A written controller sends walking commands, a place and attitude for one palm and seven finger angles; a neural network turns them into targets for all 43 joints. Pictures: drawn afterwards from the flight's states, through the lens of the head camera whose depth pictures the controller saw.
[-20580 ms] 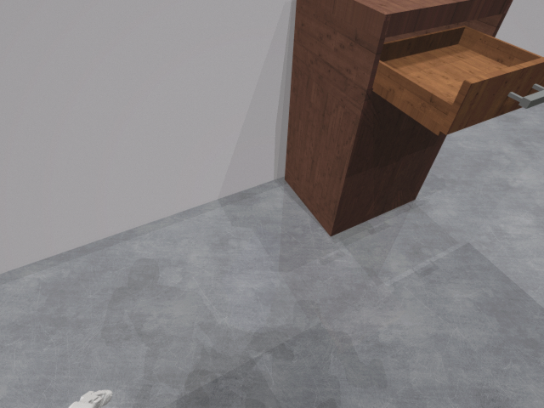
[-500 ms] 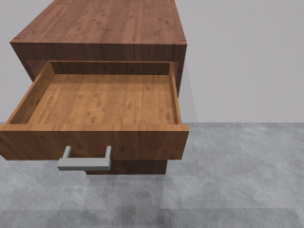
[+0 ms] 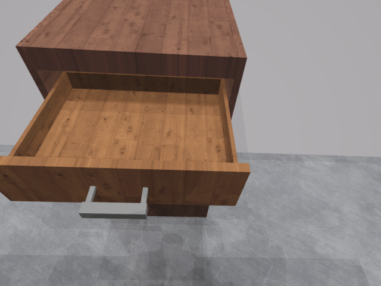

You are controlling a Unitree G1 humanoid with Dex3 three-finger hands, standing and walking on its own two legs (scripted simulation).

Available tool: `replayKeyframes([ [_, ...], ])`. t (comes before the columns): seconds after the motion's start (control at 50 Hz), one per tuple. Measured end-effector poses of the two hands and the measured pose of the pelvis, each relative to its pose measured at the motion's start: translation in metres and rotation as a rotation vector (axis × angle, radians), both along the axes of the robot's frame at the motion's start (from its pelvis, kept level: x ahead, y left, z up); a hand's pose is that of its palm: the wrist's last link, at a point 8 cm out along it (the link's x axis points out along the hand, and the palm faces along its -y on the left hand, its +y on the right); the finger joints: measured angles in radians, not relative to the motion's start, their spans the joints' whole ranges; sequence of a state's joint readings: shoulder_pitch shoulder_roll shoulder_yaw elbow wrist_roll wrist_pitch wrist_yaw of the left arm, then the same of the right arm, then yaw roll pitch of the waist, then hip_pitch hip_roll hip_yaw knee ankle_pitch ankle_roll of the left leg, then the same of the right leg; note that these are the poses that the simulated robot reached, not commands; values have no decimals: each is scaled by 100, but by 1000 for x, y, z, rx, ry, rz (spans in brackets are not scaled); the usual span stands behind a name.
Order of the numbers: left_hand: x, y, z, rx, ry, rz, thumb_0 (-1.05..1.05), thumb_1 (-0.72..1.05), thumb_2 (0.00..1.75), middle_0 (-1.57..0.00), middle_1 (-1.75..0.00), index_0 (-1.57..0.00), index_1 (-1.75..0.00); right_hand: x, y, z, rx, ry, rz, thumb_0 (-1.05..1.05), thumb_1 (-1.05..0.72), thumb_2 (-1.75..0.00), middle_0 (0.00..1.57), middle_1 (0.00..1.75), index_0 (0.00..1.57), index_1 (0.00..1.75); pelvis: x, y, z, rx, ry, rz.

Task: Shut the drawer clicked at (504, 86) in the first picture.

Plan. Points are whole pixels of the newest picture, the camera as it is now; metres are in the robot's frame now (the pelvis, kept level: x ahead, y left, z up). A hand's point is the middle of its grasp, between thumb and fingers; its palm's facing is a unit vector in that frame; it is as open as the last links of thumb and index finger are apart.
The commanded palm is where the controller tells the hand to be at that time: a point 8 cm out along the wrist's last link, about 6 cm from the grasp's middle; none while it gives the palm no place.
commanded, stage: look again from close up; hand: left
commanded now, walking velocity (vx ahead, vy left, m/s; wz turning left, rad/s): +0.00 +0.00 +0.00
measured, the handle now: (116, 200) +0.26 +0.16 +0.06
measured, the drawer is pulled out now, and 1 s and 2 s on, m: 0.29 0.29 0.29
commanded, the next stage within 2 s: raise the hand and make a fist in 0.46 s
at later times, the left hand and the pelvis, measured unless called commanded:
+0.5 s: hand out of the picture +0.00 +0.18 -0.18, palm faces +0.01 -0.98 -0.18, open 7.4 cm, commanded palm none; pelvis -0.01 +0.01 +0.00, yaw +0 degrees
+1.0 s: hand out of the picture +0.08 +0.15 -0.03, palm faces +0.09 -1.00 -0.02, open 6.0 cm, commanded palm +0.07 +0.21 +0.00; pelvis -0.05 -0.03 -0.06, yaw +4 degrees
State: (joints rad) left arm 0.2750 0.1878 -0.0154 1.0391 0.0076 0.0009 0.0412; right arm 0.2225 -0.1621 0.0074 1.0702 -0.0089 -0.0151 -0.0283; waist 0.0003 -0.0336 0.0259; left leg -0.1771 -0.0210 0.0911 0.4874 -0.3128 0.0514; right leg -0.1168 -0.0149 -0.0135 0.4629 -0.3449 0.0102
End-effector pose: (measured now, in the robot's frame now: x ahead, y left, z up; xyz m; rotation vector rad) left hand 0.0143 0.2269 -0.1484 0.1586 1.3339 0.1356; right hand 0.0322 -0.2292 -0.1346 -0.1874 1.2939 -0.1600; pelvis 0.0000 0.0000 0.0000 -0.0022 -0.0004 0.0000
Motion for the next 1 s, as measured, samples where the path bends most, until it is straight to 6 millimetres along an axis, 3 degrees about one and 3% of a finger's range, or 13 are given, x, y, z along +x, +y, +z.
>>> replayKeyframes([
  [0.58,-22,6,0,-5,44,5,0,91,89,-20,-30,-20,-30,-34,14,-1,10,68,-24,1,-92,-90,20,30,21,30,-8,11,2,-3,-1,2],
  [0.6,-13,8,6,-11,-7,59,0,90,89,-20,-30,-20,-30,-32,13,1,8,37,-29,1,-92,-90,20,30,21,30,-10,11,2,-5,4,10],
  [0.68,66,21,82,87,-539,93,2,92,89,-22,-32,-22,-32,-6,6,14,-10,-226,-1,1,-92,-90,20,30,21,30,-17,8,1,22,14,22],
  [0.74,118,11,141,74,-913,48,1,92,89,-25,-35,-24,-35,22,-3,18,2,-403,41,1,-91,-90,20,30,21,30,-27,4,-7,38,19,48],
  [0.78,137,-3,170,21,-1115,9,1,92,89,-27,-38,-27,-38,43,-10,22,3,-503,67,1,-91,-90,20,30,21,30,-33,1,-12,23,37,50],
  [0.8,139,-6,174,-12,-1165,19,1,92,89,-29,-40,-28,-40,53,-14,25,2,-550,73,1,-91,-90,20,30,21,30,-36,0,-16,19,53,46],
  [0.84,130,-3,160,-56,-1206,60,0,91,89,-33,-43,-29,-44,71,-22,33,-5,-632,83,1,-91,-90,20,30,21,30,-40,-6,-25,16,86,34],
  [0.94,69,-21,121,-131,-1188,-49,0,91,89,-41,-53,-36,-54,111,-37,52,-51,-770,190,1,-91,-90,20,30,21,30,-51,-22,-49,7,140,41],
  [1.0,42,-26,126,-96,-1204,-57,1,90,89,-48,-59,-44,-60,130,-37,54,-68,-815,251,1,-91,-90,20,30,20,30,-54,-27,-59,-9,149,62],
])
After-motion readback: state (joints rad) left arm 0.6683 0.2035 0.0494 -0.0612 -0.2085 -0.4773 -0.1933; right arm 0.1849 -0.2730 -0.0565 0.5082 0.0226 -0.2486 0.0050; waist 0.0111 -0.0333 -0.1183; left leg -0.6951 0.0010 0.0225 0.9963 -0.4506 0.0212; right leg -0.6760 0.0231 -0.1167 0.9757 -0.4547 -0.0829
